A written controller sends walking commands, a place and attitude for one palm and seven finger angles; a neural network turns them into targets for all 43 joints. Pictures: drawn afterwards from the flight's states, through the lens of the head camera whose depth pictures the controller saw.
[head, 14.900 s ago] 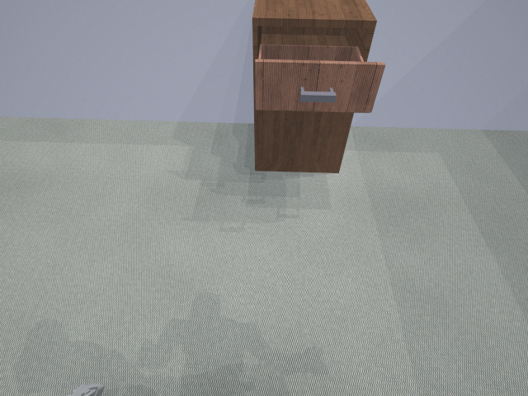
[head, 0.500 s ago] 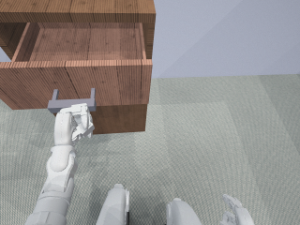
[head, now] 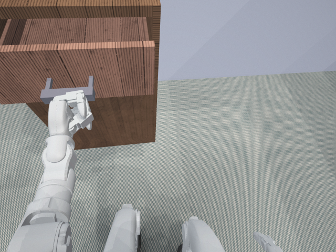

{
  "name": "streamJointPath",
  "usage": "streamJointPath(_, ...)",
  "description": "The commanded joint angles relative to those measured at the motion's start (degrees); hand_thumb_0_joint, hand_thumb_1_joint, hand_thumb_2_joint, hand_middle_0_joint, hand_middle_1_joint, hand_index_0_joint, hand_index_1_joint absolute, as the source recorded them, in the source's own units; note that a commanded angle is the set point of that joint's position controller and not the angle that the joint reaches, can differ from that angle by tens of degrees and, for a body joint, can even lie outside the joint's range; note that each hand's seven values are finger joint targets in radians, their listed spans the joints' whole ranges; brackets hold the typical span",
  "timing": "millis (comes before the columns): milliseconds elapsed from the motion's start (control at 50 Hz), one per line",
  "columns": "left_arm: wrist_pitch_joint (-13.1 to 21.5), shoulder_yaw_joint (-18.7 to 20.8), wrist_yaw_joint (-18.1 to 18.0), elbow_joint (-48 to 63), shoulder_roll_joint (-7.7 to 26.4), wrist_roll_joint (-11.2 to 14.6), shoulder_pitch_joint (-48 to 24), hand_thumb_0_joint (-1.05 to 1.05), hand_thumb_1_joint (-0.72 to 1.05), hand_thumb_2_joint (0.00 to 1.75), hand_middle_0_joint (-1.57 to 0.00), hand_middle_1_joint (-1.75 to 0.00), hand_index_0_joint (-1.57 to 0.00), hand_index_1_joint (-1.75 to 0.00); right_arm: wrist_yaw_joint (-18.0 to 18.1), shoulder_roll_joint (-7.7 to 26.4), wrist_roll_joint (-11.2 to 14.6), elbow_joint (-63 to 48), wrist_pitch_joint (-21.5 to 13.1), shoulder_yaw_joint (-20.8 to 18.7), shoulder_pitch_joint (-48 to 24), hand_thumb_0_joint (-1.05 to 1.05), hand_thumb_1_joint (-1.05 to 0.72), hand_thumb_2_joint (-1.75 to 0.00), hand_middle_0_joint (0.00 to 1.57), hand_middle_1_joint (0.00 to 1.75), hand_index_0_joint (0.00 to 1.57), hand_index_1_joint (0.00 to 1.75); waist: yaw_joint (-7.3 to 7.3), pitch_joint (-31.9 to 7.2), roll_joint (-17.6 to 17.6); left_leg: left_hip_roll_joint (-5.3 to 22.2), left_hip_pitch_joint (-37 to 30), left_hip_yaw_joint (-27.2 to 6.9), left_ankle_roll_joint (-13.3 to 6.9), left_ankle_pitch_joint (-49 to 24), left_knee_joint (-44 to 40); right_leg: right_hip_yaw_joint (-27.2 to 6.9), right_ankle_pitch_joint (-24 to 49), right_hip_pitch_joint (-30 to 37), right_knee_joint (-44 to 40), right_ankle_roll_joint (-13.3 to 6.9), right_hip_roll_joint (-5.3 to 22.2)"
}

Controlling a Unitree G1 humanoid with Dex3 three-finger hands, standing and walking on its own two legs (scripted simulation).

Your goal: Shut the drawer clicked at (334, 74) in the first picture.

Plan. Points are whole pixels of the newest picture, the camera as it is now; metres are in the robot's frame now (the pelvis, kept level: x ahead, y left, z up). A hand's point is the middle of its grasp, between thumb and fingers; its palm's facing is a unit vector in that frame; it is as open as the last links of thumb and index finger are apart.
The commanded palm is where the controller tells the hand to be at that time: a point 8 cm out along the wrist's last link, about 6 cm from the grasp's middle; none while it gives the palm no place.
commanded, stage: push the drawer shut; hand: left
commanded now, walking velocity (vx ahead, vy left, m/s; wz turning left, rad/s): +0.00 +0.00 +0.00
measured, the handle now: (69, 88) +0.50 +0.25 +0.04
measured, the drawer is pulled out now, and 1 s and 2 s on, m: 0.10 0.00 0.00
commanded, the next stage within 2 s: pull the fist back off the drawer in 1.20 s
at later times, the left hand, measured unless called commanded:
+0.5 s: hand (89, 93) +0.48 +0.20 +0.03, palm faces +0.13 -0.99 -0.04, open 3.0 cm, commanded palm +0.47 +0.24 +0.04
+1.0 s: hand (89, 78) +0.53 +0.21 +0.04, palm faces +0.13 -0.99 -0.04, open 3.2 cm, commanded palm +0.53 +0.23 +0.04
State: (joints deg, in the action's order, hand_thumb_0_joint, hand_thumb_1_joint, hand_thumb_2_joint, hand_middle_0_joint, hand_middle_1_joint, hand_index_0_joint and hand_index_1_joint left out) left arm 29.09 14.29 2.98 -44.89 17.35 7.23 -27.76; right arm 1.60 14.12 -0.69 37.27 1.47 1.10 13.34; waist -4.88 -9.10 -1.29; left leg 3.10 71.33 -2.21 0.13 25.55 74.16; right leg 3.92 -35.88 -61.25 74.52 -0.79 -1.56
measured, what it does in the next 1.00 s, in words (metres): stands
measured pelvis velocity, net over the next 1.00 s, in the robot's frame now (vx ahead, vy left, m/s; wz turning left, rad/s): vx -0.01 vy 0.01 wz -0.04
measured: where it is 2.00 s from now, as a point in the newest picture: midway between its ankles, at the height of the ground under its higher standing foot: outside the picture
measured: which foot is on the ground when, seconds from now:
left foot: down 0.00-1.00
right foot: down 0.00-1.00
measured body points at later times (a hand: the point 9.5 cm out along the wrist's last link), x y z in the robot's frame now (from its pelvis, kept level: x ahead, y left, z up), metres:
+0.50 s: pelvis +0.00 +0.01 -0.01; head +0.14 +0.03 +0.42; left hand +0.47 +0.25 +0.04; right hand +0.05 -0.26 -0.12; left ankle +0.08 +0.12 -0.61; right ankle +0.00 -0.12 -0.61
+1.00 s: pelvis -0.01 +0.01 -0.02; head +0.15 +0.04 +0.40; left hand +0.51 +0.26 +0.04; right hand +0.00 -0.26 -0.13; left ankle +0.08 +0.12 -0.61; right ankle +0.00 -0.12 -0.61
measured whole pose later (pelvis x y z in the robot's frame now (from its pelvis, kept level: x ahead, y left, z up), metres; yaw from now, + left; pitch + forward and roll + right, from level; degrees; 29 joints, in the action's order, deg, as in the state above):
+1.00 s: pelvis -0.01 +0.01 -0.02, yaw -2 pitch +28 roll -6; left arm 27.6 24.1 5.6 -68.1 30.6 0.9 -53.9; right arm -0.3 14.9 -2.8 37.7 4.7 2.8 18.4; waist -10.7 -8.3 -2.1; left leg 4.3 81.0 -3.2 -0.5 26.0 78.7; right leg 4.4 -35.4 -70.2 77.6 -0.3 -2.9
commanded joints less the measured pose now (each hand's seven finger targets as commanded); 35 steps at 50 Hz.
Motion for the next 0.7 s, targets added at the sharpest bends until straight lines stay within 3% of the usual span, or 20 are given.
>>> streamJointPath(0, 3.56, 4.14, -0.43, 11.47, 11.78, 0.94, -25.49, 0.0, 0.9, 0.9, -1.4, -1.6, -1.4, -1.6, 0.54, 9.48, -0.22, -4.47, -1.43, -3.73, 5.26, 0.0, -0.9, -0.9, 0.2, 0.3, 0.2, 0.3, -1.78, -26.24, -5.56, -1.1, -28.7, -1.11, -1.49, -9.37, -7.24, -2.32, 14.33, 0.89, -13.04, -0.42, -0.9)
streamJointPath(100, 3.57, 5.51, -0.17, 6.58, 13.8, 0.16, -29.6, 0.0, 0.9, 0.9, -1.4, -1.6, -1.4, -1.6, 0.26, 9.74, -0.37, -3.71, -0.7, -3.61, 6.54, 0.0, -0.9, -0.9, 0.2, 0.3, 0.2, 0.3, -2.88, -24.03, -3.95, -1.01, -26.04, -1.1, -1.73, -7.51, -6.76, -2.36, 12.9, -0.21, -13.0, -0.19, -1.19)
streamJointPath(200, 4.25, 6.92, 0.32, 3.96, 16.12, -0.8, -34.56, 0.0, 0.9, 0.9, -1.4, -1.6, -1.4, -1.6, 0.13, 10.01, -0.81, -3.19, -0.01, -3.67, 8.0, 0.0, -0.9, -0.9, 0.2, 0.3, 0.2, 0.3, -3.59, -25.87, -5.23, -0.86, -26.79, -1.18, -1.86, -8.65, -5.86, -2.38, 13.55, -1.29, -12.27, -0.2, -1.31)
streamJointPath(220, 4.29, 7.1, 0.48, 3.96, 16.01, -0.74, -34.59, 0.0, 0.9, 0.9, -1.4, -1.6, -1.4, -1.6, -0.02, 9.96, -0.9, -3.36, 0.13, -3.69, 8.25, 0.0, -0.9, -0.9, 0.2, 0.3, 0.2, 0.3, -3.08, -26.79, -6.64, -0.95, -27.54, -1.19, -1.76, -9.48, -5.81, -2.32, 13.99, -1.22, -12.08, -0.34, -1.37)
streamJointPath(260, 4.25, 6.83, 0.68, 3.82, 15.46, -0.65, -35.21, 0.0, 0.9, 0.9, -1.4, -1.6, -1.4, -1.6, -0.22, 9.92, -0.98, -3.41, 0.52, -3.79, 8.56, 0.0, -0.9, -0.9, 0.2, 0.3, 0.2, 0.3, -3.49, -27.47, -5.83, -0.81, -28.22, -1.15, -1.92, -10.53, -5.68, -2.33, 14.93, -0.88, -12.3, -0.22, -1.46)
streamJointPath(300, 4.1, 7.92, 0.85, 2.59, 17.0, -0.94, -35.6, 0.0, 0.9, 0.9, -1.4, -1.6, -1.4, -1.6, -0.4, 10.12, -1.01, -3.24, 0.87, -3.72, 9.21, 0.0, -0.9, -0.9, 0.2, 0.3, 0.2, 0.3, -3.34, -28.03, -6.74, -0.66, -28.59, -1.45, -1.76, -11.38, -5.54, -2.0, 15.28, -1.47, -11.7, -0.41, -1.62)
streamJointPath(360, 3.75, 9.15, 0.91, 0.73, 18.66, -0.99, -37.23, 0.0, 0.9, 0.9, -1.4, -1.6, -1.4, -1.6, -0.49, 10.34, -1.04, -3.08, 1.37, -3.64, 9.6, 0.0, -0.9, -0.9, 0.2, 0.3, 0.2, 0.3, -4.0, -26.48, -4.8, -0.61, -26.49, -1.29, -2.03, -9.94, -5.33, -2.28, 14.49, -1.07, -12.2, -0.16, -1.77)
streamJointPath(400, 4.08, 9.43, 1.11, 0.58, 19.4, -1.56, -38.54, 0.0, 0.9, 0.9, -1.4, -1.6, -1.4, -1.6, -0.56, 10.34, -1.21, -3.17, 1.59, -3.54, 10.2, 0.0, -0.9, -0.9, 0.2, 0.3, 0.2, 0.3, -3.78, -28.06, -7.03, -0.61, -27.7, -1.46, -1.87, -10.87, -5.23, -2.16, 14.78, -1.76, -11.52, -0.34, -1.85)
streamJointPath(440, 3.7, 8.89, 1.13, -1.0, 18.86, -1.64, -39.82, 0.0, 0.9, 0.9, -1.4, -1.6, -1.4, -1.6, -0.67, 10.32, -1.2, -2.98, 1.9, -3.48, 10.48, 0.0, -0.9, -0.9, 0.2, 0.3, 0.2, 0.3, -4.5, -26.26, -6.86, -0.52, -27.51, -1.58, -1.93, -10.03, -5.28, -2.06, 14.11, -2.8, -11.98, -0.32, -2.0)
streamJointPath(460, 3.77, 10.15, 0.95, -0.74, 20.52, -1.74, -40.53, 0.0, 0.9, 0.9, -1.4, -1.6, -1.4, -1.6, -0.68, 10.64, -1.32, -2.88, 2.0, -3.49, 10.84, 0.0, -0.9, -0.9, 0.2, 0.3, 0.2, 0.3, -4.35, -26.81, -6.82, -0.38, -27.63, -1.85, -1.86, -10.17, -5.33, -1.83, 14.09, -2.82, -11.64, -0.38, -2.04)
streamJointPath(540, 3.97, 10.29, 1.38, -1.71, 21.52, -2.4, -42.59, 0.0, 0.9, 0.9, -1.4, -1.6, -1.4, -1.6, -0.86, 10.88, -1.46, -2.83, 2.37, -3.42, 11.4, 0.0, -0.9, -0.9, 0.2, 0.3, 0.2, 0.3, -4.49, -27.93, -8.67, -0.22, -29.18, -2.45, -1.69, -10.25, -5.28, -1.57, 13.42, -4.65, -11.19, -0.59, -2.19)
streamJointPath(580, 3.98, 9.35, 1.38, -2.35, 20.57, -2.34, -44.85, 0.0, 0.9, 0.9, -1.4, -1.6, -1.4, -1.6, -0.93, 10.92, -1.53, -2.6, 2.32, -3.36, 11.82, 0.0, -0.9, -0.9, 0.2, 0.3, 0.2, 0.3, -5.46, -27.19, -8.59, -0.25, -29.38, -2.83, -1.93, -10.15, -5.14, -1.4, 13.31, -5.76, -11.1, -0.64, -2.25)
streamJointPath(620, 3.71, 10.85, 1.07, -3.86, 23.15, -2.79, -46.25, 0.0, 0.9, 0.9, -1.4, -1.6, -1.4, -1.6, -0.74, 11.4, -1.6, -2.32, 2.52, -3.25, 11.97, 0.0, -0.9, -0.9, 0.2, 0.3, 0.2, 0.3, -5.9, -26.47, -7.66, 0.0, -27.81, -2.91, -1.93, -8.48, -5.02, -1.43, 12.19, -6.27, -11.16, -0.46, -2.25)
streamJointPath(640, 3.61, 10.33, 1.03, -3.88, 22.77, -3.0, -47.21, 0.0, 0.9, 0.9, -1.4, -1.6, -1.4, -1.6, -0.81, 11.3, -1.6, -2.37, 2.49, -3.16, 12.27, 0.0, -0.9, -0.9, 0.2, 0.3, 0.2, 0.3, -6.01, -27.3, -7.95, -0.18, -27.41, -2.77, -2.08, -8.51, -4.76, -1.46, 12.12, -5.94, -11.03, -0.47, -2.27)
streamJointPath(680, 3.81, 10.91, 0.94, -3.68, 24.24, -3.47, -49.18, 0.0, 0.9, 0.9, -1.4, -1.6, -1.4, -1.6, -0.82, 11.5, -1.83, -2.27, 2.39, -3.1, 12.64, 0.0, -0.9, -0.9, 0.2, 0.3, 0.2, 0.3, -5.89, -28.11, -10.72, -0.06, -28.87, -3.35, -1.9, -8.76, -4.8, -1.29, 11.96, -7.34, -10.38, -0.79, -2.28)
